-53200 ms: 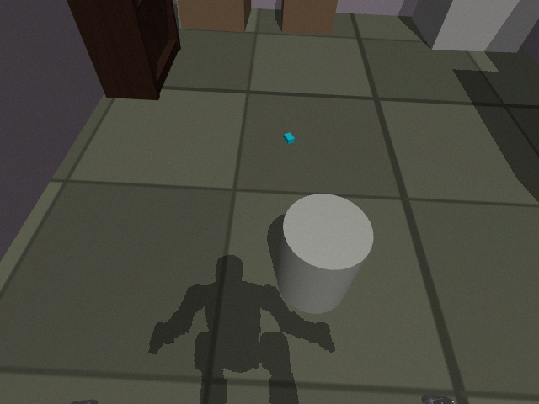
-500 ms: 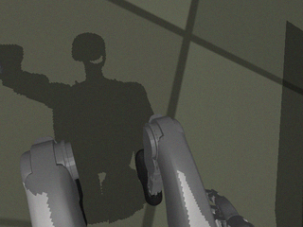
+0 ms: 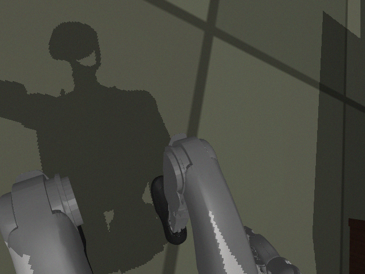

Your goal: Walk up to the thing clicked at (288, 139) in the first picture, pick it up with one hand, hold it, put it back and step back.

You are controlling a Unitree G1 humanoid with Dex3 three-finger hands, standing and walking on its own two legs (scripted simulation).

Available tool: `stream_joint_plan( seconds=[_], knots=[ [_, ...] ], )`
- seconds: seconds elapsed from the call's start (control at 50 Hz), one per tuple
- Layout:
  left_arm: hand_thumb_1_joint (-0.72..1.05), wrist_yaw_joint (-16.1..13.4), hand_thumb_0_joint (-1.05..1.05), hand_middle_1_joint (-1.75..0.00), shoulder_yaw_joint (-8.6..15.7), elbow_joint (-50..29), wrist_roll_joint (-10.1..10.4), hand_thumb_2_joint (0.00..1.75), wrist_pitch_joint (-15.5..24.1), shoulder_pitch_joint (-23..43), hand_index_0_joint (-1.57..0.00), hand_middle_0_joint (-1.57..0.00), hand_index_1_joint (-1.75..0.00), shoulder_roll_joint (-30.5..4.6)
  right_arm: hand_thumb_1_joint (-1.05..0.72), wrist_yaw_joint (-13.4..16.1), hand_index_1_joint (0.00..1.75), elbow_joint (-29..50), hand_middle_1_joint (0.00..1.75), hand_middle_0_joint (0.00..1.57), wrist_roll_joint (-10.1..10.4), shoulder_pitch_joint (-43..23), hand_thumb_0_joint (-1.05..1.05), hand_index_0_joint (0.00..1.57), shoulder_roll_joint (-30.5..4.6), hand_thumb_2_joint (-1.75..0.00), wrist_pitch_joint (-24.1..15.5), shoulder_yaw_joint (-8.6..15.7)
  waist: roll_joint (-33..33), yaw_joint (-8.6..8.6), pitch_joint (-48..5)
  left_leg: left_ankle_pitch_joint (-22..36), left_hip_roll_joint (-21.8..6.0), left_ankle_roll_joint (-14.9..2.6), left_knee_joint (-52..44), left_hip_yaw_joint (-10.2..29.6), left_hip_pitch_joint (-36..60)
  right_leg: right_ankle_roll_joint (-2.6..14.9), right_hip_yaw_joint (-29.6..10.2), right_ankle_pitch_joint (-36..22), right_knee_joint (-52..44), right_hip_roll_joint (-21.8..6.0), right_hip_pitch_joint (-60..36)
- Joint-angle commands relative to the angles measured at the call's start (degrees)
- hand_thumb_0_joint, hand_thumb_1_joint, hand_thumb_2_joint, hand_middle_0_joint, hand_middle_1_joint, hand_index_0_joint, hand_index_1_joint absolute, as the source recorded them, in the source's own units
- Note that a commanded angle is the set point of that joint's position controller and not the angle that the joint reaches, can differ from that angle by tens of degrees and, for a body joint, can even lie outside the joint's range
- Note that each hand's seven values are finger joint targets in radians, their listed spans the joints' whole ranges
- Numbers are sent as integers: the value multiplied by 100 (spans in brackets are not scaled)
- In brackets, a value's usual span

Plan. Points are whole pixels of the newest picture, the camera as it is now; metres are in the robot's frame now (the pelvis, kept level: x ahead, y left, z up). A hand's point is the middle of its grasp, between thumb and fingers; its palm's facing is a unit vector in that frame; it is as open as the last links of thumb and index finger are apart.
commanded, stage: rest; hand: left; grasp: from above
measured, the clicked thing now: out of the picture +0.48 +0.34 -0.24
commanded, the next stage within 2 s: open in 0.92 s
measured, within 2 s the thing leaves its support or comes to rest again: rests again in 0.70 s
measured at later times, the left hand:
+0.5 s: hand out of the picture +0.46 +0.32 -0.24, palm faces -0.47 -0.08 -0.88, open 6.2 cm
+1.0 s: hand out of the picture +0.47 +0.31 -0.25, palm faces -0.48 -0.09 -0.87, open 6.4 cm
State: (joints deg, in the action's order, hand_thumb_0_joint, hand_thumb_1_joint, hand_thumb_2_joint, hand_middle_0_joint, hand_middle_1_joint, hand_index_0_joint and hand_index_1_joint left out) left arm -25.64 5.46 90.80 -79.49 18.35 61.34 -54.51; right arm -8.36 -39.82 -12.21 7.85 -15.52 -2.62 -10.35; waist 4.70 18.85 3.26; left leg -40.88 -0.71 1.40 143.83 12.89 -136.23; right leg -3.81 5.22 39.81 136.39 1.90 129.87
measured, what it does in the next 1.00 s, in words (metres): stands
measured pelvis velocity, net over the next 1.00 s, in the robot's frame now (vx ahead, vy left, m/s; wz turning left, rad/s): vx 0.00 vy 0.01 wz -0.05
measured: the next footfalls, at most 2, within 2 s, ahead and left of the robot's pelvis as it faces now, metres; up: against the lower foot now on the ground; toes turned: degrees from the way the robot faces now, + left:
none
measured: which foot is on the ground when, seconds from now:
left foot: down 0.00-1.00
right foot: down 0.00-1.00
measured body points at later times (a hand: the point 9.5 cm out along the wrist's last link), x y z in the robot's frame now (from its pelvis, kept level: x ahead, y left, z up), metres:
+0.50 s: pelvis +0.00 +0.00 -0.01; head +0.27 +0.12 +0.33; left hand +0.48 +0.32 -0.19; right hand +0.05 -0.26 -0.07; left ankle +0.06 +0.13 -0.27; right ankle +0.10 -0.13 -0.27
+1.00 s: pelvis +0.00 +0.01 -0.01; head +0.28 +0.13 +0.32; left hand +0.49 +0.32 -0.20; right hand +0.05 -0.25 -0.06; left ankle +0.06 +0.13 -0.27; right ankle +0.10 -0.13 -0.27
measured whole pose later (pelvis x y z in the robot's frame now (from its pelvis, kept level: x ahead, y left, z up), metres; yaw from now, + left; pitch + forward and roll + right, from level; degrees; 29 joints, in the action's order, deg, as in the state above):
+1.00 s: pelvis +0.00 +0.01 -0.01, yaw -3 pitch +28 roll -15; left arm -31.1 3.5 98.0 -78.3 17.1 63.1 -61.3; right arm -9.8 -35.8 -15.7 4.4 -18.3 -7.5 -18.7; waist 8.8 22.8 8.7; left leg -41.8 -1.1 1.1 147.1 16.3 -135.3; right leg -4.4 7.7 38.9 136.7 3.3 128.0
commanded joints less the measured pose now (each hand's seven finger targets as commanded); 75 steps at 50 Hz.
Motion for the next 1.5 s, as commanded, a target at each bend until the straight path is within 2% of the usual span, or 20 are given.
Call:
stream_joint_plan(
  seconds=[0.0, 0.04, 0.08, 0.18, 0.24, 0.3, 0.36, 0.42, 0.46, 0.56, 0.62, 0.76, 1.0, 1.04, 1.12, 1.18, 1.24, 1.3, 1.44, 1.48],
  knots=[
    [63, -236, 0, -51, 112, -722, 134, 45, 8, 1723, -99, -94, -46, -1475, -91, 97, 30, -6, 30, 20, 0, 1168, 0, 20, -1746, -90, -4, 472, -2679, 107, -3925, 1512, -72, -220, -1389, -675, 3224, 516, 712, -1636, -1160, 206, -1863],
    [65, -271, 0, -50, 176, -663, 126, 44, 4, 1661, -101, -96, -45, -1542, -91, 93, 30, 14, 30, 20, -38, 1185, 0, 20, -1731, -90, -34, 431, -2733, 86, -3823, 1530, -67, -208, -1382, -708, 3210, 502, 725, -1660, -1146, 189, -1937],
    [67, -277, 0, -49, 81, -574, 101, 45, 10, 1683, -103, -99, -44, -1427, -91, 72, 30, 7, 30, 20, -64, 1187, 0, 20, -1769, -90, -53, 377, -2623, 253, -3740, 1560, -93, -214, -1332, -650, 3246, 498, 762, -1695, -1127, 224, -1894],
    [68, -438, 0, -47, 174, -445, 82, 41, 43, 1649, -103, -99, -42, -1741, -91, 86, 30, 61, 30, 20, -113, 1082, 0, 20, -1839, -90, -97, 239, -2787, 192, -3737, 1531, -99, -194, -1342, -625, 3183, 503, 799, -1702, -1095, 240, -2030],
    [67, -493, 0, -48, 28, -280, 47, 43, 26, 1680, -103, -99, -44, -1575, -91, 75, 30, 104, 30, 20, -131, 1010, 0, 20, -1858, -90, -135, 201, -2809, 317, -3530, 1477, -124, -177, -1322, -565, 3279, 525, 858, -1626, -1043, 256, -1762],
    [66, -591, 0, -47, 56, -273, 52, 41, 6, 1689, -103, -98, -42, -1729, -91, 78, 30, 107, 30, 20, -164, 948, 0, 20, -1871, -90, -158, 154, -2840, 267, -3641, 1440, -143, -195, -1290, -573, 3197, 501, 825, -1676, -1057, 291, -1973],
    [65, -623, 0, -46, -30, -107, 80, 41, -35, 1690, -102, -97, -41, -1628, -91, 74, 30, 109, 30, 20, -207, 918, 0, 20, -1908, -90, -207, 85, -2651, 428, -3325, 1312, -143, -232, -1222, -564, 2973, 464, 849, -1650, -1093, 303, -1925],
    [65, -696, 0, -44, 48, -192, 94, 40, -62, 1736, -102, -98, -40, -1849, -91, 82, 30, 123, 30, 20, -228, 911, 0, 20, -1948, -90, -230, 31, -2859, 356, -3535, 1472, -156, -182, -1270, -531, 3132, 490, 877, -1743, -1041, 303, -2049],
    [67, -674, 0, -45, -84, 92, 117, 37, -120, 1608, -103, -98, -40, -1569, -91, 52, 30, 172, 30, 20, -250, 863, 0, 20, -1958, -90, -276, 21, -2724, 476, -3238, 1395, -163, -183, -1218, -512, 3077, 490, 933, -1683, -993, 301, -1833],
    [65, -691, 0, -43, -1, -251, 132, 37, -124, 1769, -102, -98, -39, -1975, -91, 39, 30, 210, 30, 20, -247, 827, 0, 20, -2016, -90, -335, -42, -2969, 377, -3468, 1382, -186, -167, -1247, -487, 3182, 495, 902, -1680, -1025, 327, -2058],
    [64, -692, 0, -43, -108, 6, 180, 38, -157, 1623, -101, -97, -39, -1714, -91, 13, 30, 228, 30, 20, -282, 805, 0, 20, -2008, -90, -348, -79, -2828, 522, -3355, 1433, -193, -178, -1192, -462, 3077, 478, 928, -1761, -1009, 339, -2087],
    [65, -711, 0, -41, -103, -61, 170, 38, -122, 1665, -103, -99, -38, -1893, -91, 2, 30, 288, 30, 20, -272, 726, 0, 20, -2064, -90, -375, -148, -3023, 477, -3297, 1445, -209, -142, -1259, -410, 3177, 496, 984, -1748, -987, 348, -2061],
    [63, -816, 0, -37, -103, 201, 171, 36, -110, 1542, -101, -98, -34, -1954, -91, -58, 30, 388, 30, 20, -326, 687, 0, 20, -2207, -90, -492, -263, -2855, 644, -2975, 1433, -228, -154, -1182, -357, 3052, 456, 1051, -1790, -997, 354, -2087],
    [47, -789, 0, -42, -251, 86, 178, 34, -115, 1669, -85, -82, -38, -1816, -90, -64, 30, 376, 30, 20, -323, 655, 0, 20, -2153, -90, -509, -290, -2959, 666, -2971, 1336, -224, -152, -1192, -367, 3069, 463, 1036, -1730, -995, 363, -2025],
    [17, -802, 0, -49, -113, 5, 189, 42, -118, 1704, -66, -63, -46, -2058, -90, -68, 30, 426, 30, 20, -297, 652, 0, 20, -2256, -90, -543, -270, -3011, 614, -3144, 1442, -231, -121, -1246, -317, 3218, 473, 1071, -1787, -969, 346, -2083],
    [10, -759, 0, -52, -244, 258, 222, 49, -169, 1442, -61, -59, -50, -1807, -90, -112, 30, 458, 30, 20, -330, 589, 0, 20, -2199, -90, -560, -309, -2754, 684, -2873, 1322, -236, -165, -1138, -352, 2931, 442, 1048, -1738, -997, 379, -2085],
    [1, -761, 0, -55, -82, -213, 288, 56, -126, 1795, -55, -54, -54, -2122, -90, -84, 30, 432, 30, 20, -291, 632, 0, 20, -2255, -90, -575, -291, -2984, 578, -3132, 1368, -232, -138, -1228, -339, 3124, 459, 1059, -1737, -1053, 368, -2140],
    [-5, -717, 0, -63, -249, 185, 279, 60, -177, 1449, -48, -46, -61, -1831, -90, -110, 30, 408, 30, 20, -296, 658, 0, 20, -2212, -90, -567, -299, -2928, 660, -2976, 1439, -241, -130, -1180, -336, 3102, 462, 1069, -1802, -966, 354, -2090],
    [-22, -667, 0, -74, -176, -286, 301, 74, -108, 1731, -35, -34, -73, -2061, -90, -95, 30, 406, 30, 20, -260, 679, 0, 20, -2206, -90, -565, -298, -3031, 565, -3245, 1514, -247, -139, -1199, -348, 3246, 470, 1011, -1833, -1044, 381, -2253],
    [-24, -677, 0, -77, -168, 97, 336, 76, -125, 1440, -32, -31, -76, -1947, -90, -101, 30, 439, 30, 20, -268, 657, 0, 20, -2241, -90, -555, -301, -2839, 634, -3012, 1444, -245, -134, -1189, -316, 3051, 466, 1079, -1783, -1019, 374, -2152]
  ],
)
